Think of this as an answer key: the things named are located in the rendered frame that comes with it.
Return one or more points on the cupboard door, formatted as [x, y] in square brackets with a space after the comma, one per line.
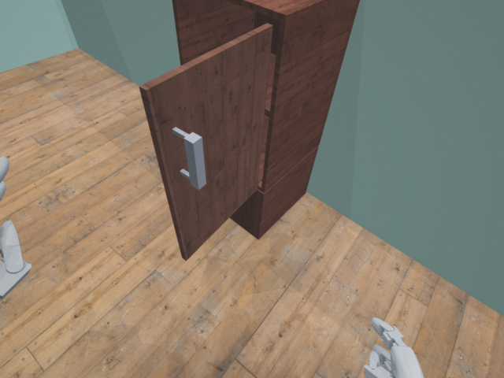
[220, 96]

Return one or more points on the right robot hand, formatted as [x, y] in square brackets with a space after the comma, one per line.
[400, 363]

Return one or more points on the left robot hand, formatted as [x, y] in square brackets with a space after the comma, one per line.
[13, 268]

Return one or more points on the handle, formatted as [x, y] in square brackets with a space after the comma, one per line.
[195, 158]

